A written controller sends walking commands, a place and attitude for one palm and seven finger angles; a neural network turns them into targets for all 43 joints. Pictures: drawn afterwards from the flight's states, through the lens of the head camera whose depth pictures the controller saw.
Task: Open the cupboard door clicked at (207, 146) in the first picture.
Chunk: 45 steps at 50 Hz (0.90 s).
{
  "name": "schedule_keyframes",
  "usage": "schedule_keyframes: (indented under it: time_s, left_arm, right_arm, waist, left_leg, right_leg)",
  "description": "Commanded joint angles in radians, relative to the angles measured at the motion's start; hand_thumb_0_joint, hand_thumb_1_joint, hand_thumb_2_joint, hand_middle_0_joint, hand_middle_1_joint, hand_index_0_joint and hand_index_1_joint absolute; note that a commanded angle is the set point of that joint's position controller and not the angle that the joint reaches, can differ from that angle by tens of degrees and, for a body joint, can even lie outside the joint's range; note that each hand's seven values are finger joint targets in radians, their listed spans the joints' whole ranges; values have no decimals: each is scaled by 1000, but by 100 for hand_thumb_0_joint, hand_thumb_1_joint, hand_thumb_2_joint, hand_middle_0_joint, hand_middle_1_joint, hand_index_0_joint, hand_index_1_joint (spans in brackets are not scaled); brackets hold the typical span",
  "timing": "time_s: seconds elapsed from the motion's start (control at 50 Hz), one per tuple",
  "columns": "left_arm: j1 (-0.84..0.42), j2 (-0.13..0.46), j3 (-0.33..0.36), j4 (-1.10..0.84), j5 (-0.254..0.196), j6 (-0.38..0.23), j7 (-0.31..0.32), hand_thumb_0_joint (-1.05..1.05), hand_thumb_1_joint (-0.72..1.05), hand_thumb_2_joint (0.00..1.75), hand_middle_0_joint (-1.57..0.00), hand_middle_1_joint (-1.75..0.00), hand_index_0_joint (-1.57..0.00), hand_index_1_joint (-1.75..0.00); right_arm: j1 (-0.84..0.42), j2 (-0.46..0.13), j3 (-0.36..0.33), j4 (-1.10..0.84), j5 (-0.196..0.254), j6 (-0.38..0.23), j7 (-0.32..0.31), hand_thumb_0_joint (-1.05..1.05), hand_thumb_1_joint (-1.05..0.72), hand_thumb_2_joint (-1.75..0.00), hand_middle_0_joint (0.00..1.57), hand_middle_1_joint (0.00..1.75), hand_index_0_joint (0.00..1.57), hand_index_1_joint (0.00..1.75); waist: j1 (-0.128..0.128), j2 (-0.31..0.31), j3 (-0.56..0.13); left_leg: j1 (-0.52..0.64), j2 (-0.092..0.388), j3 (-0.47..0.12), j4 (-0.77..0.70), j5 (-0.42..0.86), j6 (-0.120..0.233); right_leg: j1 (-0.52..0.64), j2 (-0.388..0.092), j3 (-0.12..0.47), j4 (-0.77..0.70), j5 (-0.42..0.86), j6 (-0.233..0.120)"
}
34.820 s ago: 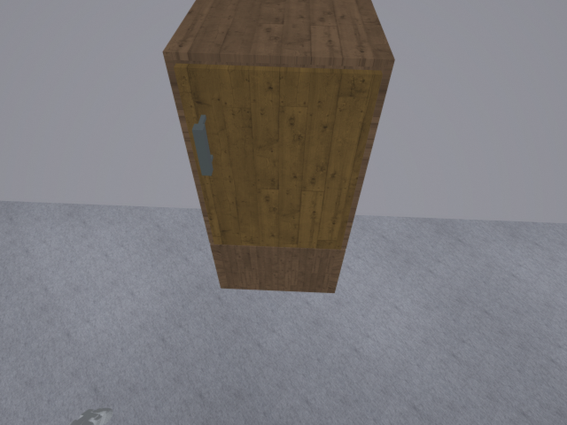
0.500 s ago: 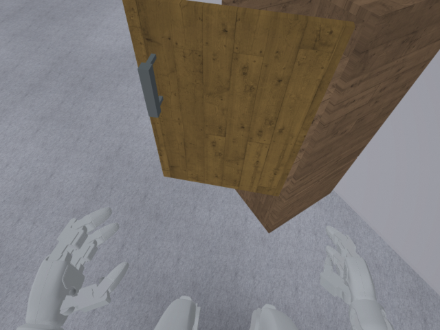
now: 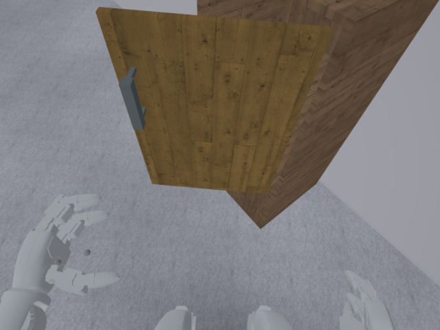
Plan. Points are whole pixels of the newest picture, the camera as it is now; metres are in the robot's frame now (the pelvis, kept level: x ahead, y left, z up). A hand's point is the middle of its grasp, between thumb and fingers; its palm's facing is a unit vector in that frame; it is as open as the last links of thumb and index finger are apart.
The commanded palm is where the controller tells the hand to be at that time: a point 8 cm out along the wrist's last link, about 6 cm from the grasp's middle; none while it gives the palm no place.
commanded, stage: raise the hand with hooked fingers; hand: left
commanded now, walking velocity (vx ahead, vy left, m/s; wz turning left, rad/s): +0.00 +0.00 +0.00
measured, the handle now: (136, 99) +0.56 +0.22 +0.06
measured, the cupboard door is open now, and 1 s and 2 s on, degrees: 47 47 47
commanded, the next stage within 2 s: move the hooked fingers beside the handle in 1.02 s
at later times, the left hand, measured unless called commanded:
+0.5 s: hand (57, 208) +0.29 +0.28 +0.07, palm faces +0.00 -1.00 -0.06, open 13.9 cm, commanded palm +0.27 +0.33 +0.08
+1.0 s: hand (60, 203) +0.30 +0.28 +0.07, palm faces +0.00 -1.00 -0.05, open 14.0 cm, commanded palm +0.27 +0.32 +0.08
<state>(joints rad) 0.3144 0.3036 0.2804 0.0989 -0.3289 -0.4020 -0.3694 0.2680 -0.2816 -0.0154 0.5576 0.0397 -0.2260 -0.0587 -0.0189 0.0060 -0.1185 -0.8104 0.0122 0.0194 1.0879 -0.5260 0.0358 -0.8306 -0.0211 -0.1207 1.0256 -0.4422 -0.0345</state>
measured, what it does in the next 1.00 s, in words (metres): stands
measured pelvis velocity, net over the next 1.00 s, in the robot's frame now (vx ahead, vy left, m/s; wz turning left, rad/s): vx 0.01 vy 0.00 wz -0.01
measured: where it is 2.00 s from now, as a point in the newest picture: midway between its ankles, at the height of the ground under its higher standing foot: outside the picture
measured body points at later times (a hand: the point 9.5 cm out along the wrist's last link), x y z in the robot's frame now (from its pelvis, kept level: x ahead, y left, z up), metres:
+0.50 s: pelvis +0.01 +0.01 +0.01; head +0.08 +0.02 +0.46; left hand +0.28 +0.33 +0.08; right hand +0.17 -0.23 -0.06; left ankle +0.00 +0.09 -0.66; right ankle +0.03 -0.11 -0.66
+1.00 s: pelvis +0.01 +0.00 +0.02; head +0.08 +0.02 +0.46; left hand +0.29 +0.33 +0.08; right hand +0.15 -0.25 -0.06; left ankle +0.00 +0.09 -0.66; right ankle +0.04 -0.11 -0.66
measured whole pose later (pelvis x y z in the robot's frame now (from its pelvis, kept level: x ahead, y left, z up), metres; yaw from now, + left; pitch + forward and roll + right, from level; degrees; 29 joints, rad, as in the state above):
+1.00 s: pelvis +0.01 +0.00 +0.02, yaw +0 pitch +13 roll -2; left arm -0.02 0.42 0.43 0.44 -0.36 -0.34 -0.52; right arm 0.29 -0.28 0.04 0.55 0.04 -0.19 -0.06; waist -0.02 0.01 -0.09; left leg -0.72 0.01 0.03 0.97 -0.48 0.04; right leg -0.74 -0.01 -0.11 0.90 -0.39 -0.03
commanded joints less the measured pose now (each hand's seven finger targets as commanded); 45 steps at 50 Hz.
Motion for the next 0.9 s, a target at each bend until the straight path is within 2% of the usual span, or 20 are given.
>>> schedule_keyframes:
  time_s: [0.0, 0.02, 0.1, 0.16, 0.18, 0.22, 0.26, 0.3, 0.32, 0.36, 0.38, 0.46, 0.5, 0.52, 0.58, 0.7, 0.74, 0.76, 0.78, 0.88]
  left_arm:
    - [-109, 187, 119, -172, -29, -55, -5, 0, -38, 35, -29, -112, -29, -112]
    - [-123, 196, 124, -166, -29, -52, -10, 0, -41, 34, -29, -114, -29, -114]
    - [-178, 221, 142, -118, -38, -29, -39, 0, -50, 30, -30, -120, -30, -120]
    - [-244, 241, 153, -81, -48, -10, -62, 0, -50, 30, -30, -120, -30, -120]
    - [-255, 246, 157, -57, -46, -4, -71, 0, -50, 30, -30, -120, -30, -120]
    - [-304, 270, 171, -50, -47, 4, -83, 0, -50, 30, -30, -120, -30, -120]
    - [-353, 287, 180, -19, -52, 11, -96, 0, -50, 30, -30, -120, -30, -120]
    - [-375, 303, 196, 10, -51, 18, -109, 0, -50, 30, -30, -120, -30, -120]
    - [-388, 304, 192, 21, -49, 22, -116, 0, -50, 30, -30, -120, -30, -120]
    - [-425, 335, 215, 35, -56, 25, -125, 0, -50, 30, -30, -120, -30, -120]
    - [-440, 349, 225, 31, -54, 24, -130, 0, -50, 30, -30, -120, -30, -120]
    - [-476, 374, 245, 106, -60, 38, -147, 0, -50, 30, -30, -120, -30, -120]
    - [-510, 387, 257, 132, -61, 41, -156, 0, -50, 30, -30, -120, -30, -120]
    - [-492, 367, 244, 138, -63, 42, -164, 0, -50, 30, -30, -120, -30, -120]
    - [-456, 350, 231, 149, -68, 43, -175, 0, -50, 30, -30, -120, -30, -120]
    - [-468, 377, 258, 129, -60, 21, -152, 0, -50, 30, -30, -120, -30, -120]
    - [-480, 380, 260, 111, -58, 8, -141, 0, -50, 30, -30, -120, -30, -120]
    - [-488, 399, 268, 106, -54, 2, -136, 0, -50, 30, -30, -120, -30, -120]
    - [-490, 388, 263, 93, -53, -3, -135, 0, -50, 30, -30, -120, -30, -120]
    - [-483, 367, 247, 145, -58, 3, -145, 0, -50, 30, -30, -120, -30, -120]
  right_arm:
    - [-32, -124, -37, -157, 4, -52, -6, 0, -90, -90, 20, 30, 20, 30]
    - [-32, -126, -34, -159, 3, -51, -5, 0, -90, -90, 20, 30, 20, 30]
    - [-24, -134, -27, -163, 4, -43, -5, 0, -90, -90, 20, 30, 20, 30]
    - [-21, -140, -19, -161, 3, -43, -8, 0, -90, -90, 20, 30, 20, 30]
    - [-16, -141, -18, -159, 5, -40, -8, 0, -90, -90, 20, 30, 20, 30]
    - [-16, -144, -17, -159, 4, -40, -11, 0, -90, -90, 20, 30, 20, 30]
    - [-15, -148, -13, -153, 4, -39, -14, 0, -90, -90, 20, 30, 20, 30]
    - [-11, -148, -12, -153, 4, -37, -16, 0, -90, -90, 20, 30, 20, 30]
    - [-12, -147, -10, -152, 5, -36, -17, 0, -90, -90, 20, 30, 20, 30]
    - [-11, -150, -10, -146, 3, -37, -19, 0, -90, -90, 20, 30, 20, 30]
    - [-6, -150, -9, -145, 3, -36, -18, 0, -90, -90, 20, 30, 20, 30]
    - [3, -157, -9, -139, 2, -31, -20, 0, -90, -90, 20, 30, 20, 30]
    - [12, -159, -10, -134, 5, -26, -22, 0, -90, -90, 20, 30, 20, 30]
    - [11, -156, -12, -139, 5, -27, -20, 0, -90, -90, 20, 30, 20, 30]
    - [21, -158, -15, -140, 4, -29, -12, 0, -90, -90, 20, 30, 20, 30]
    - [28, -161, -21, -147, 1, -19, -6, 0, -90, -90, 20, 30, 20, 30]
    - [23, -159, -21, -147, 0, -20, -6, 0, -90, -90, 20, 30, 20, 30]
    - [27, -162, -22, -141, -2, -19, -7, 0, -90, -90, 20, 30, 20, 30]
    - [30, -157, -22, -141, -2, -18, -7, 0, -90, -90, 20, 30, 20, 30]
    - [23, -157, -16, -136, 1, -13, -14, 0, -90, -90, 20, 30, 20, 30]
  waist:
    - [13, 67, -202]
    - [15, 87, -201]
    - [12, 85, -209]
    - [6, 87, -196]
    - [4, 71, -203]
    - [5, 88, -221]
    - [4, 85, -204]
    - [8, 72, -232]
    - [9, 95, -228]
    - [11, 92, -230]
    - [15, 109, -257]
    - [13, 81, -233]
    - [9, 76, -249]
    - [14, 95, -255]
    - [17, 81, -259]
    - [17, 82, -251]
    - [18, 109, -248]
    - [16, 102, -250]
    - [15, 113, -271]
    - [4, 74, -233]
  left_leg:
    - [122, -15, -62, -207, 299, -21]
    - [122, -16, -62, -211, 294, -22]
    - [149, -14, -61, -217, 327, -23]
    - [156, -13, -66, -222, 327, -24]
    - [164, -11, -66, -226, 341, -24]
    - [177, -11, -66, -229, 337, -25]
    - [179, -10, -69, -232, 341, -26]
    - [186, -10, -68, -239, 359, -25]
    - [195, -8, -69, -245, 351, -28]
    - [204, -9, -70, -245, 378, -28]
    - [221, -8, -70, -249, 398, -31]
    - [207, -7, -68, -257, 397, -29]
    - [218, -7, -64, -264, 395, -28]
    - [224, -9, -63, -267, 401, -30]
    - [240, -7, -63, -267, 458, -31]
    - [233, -6, -63, -277, 427, -32]
    - [239, -6, -65, -281, 421, -35]
    - [245, -3, -68, -279, 427, -35]
    - [259, -4, -65, -280, 433, -34]
    - [226, -6, -61, -284, 372, -26]
  right_leg:
    - [215, 27, 60, -149, 150, 6]
    - [217, 26, 60, -152, 146, 6]
    - [235, 30, 60, -161, 187, 5]
    - [236, 34, 59, -168, 193, 2]
    - [242, 35, 58, -170, 207, 4]
    - [238, 34, 60, -174, 201, 5]
    - [244, 35, 60, -178, 207, 0]
    - [264, 34, 61, -180, 224, 3]
    - [252, 34, 59, -182, 209, 3]
    - [267, 35, 60, -183, 235, -2]
    - [274, 34, 60, -183, 244, -1]
    - [279, 34, 60, -194, 249, -1]
    - [284, 34, 63, -202, 250, 2]
    - [287, 32, 64, -203, 251, 2]
    - [295, 33, 62, -205, 293, 1]
    - [280, 34, 59, -204, 257, 3]
    - [273, 33, 59, -204, 247, 2]
    - [273, 34, 60, -201, 246, 0]
    - [277, 35, 62, -203, 251, 3]
    - [280, 34, 67, -218, 231, 5]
